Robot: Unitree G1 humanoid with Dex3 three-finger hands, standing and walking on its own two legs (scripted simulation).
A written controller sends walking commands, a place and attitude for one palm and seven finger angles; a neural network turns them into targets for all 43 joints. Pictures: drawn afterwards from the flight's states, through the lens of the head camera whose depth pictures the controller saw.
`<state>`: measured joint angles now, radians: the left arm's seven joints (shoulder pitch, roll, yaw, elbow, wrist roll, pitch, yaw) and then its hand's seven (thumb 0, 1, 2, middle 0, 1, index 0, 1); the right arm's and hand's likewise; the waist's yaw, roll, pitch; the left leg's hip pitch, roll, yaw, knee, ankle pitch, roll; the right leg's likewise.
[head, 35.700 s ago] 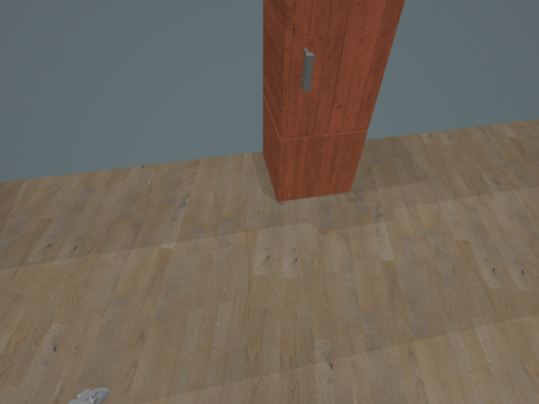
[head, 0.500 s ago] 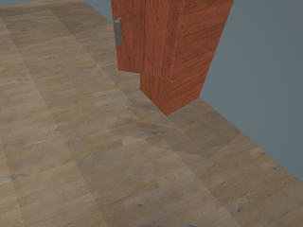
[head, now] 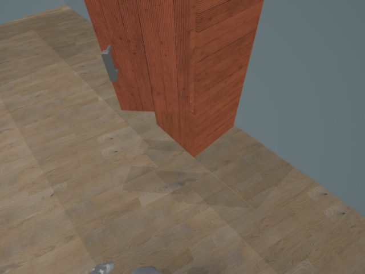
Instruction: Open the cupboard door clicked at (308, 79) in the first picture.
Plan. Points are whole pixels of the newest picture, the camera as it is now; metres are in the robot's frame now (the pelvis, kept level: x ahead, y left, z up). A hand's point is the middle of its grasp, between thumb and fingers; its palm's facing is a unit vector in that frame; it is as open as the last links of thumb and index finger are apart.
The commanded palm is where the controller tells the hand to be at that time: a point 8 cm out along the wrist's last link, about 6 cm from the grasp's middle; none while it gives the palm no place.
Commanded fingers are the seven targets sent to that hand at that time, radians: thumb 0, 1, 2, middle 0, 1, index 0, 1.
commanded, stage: take the last steps up to it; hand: left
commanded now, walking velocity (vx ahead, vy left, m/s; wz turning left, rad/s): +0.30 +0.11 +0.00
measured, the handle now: (111, 63) +0.86 +0.30 -0.04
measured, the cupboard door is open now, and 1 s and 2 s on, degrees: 43 43 43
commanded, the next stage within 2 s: come to a stop and stand still in 0.54 s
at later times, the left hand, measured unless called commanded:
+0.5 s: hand (82, 265) +0.17 +0.27 -0.18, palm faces +0.05 -0.99 -0.16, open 7.4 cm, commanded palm none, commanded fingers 0.00 0.90 0.90 -0.20 -0.30 -0.20 -0.30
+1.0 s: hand (106, 188) +0.38 +0.26 -0.18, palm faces -0.04 -0.98 -0.17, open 7.4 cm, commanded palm none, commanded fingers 0.00 0.90 0.90 -0.20 -0.30 -0.20 -0.30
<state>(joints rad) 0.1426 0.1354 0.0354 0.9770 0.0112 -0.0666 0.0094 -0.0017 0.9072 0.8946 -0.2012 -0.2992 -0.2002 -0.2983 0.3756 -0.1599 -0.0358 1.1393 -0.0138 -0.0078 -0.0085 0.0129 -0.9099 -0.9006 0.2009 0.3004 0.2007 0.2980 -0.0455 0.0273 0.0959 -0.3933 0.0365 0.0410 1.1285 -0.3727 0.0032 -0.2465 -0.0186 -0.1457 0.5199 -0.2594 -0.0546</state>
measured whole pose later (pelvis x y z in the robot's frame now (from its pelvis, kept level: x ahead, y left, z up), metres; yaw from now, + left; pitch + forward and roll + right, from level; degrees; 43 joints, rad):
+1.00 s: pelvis +0.27 +0.10 +0.00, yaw -2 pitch +0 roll +0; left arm 0.09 0.16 0.03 1.02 0.00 0.02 0.04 0.00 0.91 0.89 -0.20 -0.30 -0.20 -0.30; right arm 0.30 -0.12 -0.03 1.10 0.00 0.02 -0.04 0.01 -0.91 -0.90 0.20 0.30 0.20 0.30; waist -0.04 -0.04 0.07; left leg -0.14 0.00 0.13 0.52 -0.38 0.04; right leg -0.34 -0.05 -0.10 0.61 -0.24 -0.01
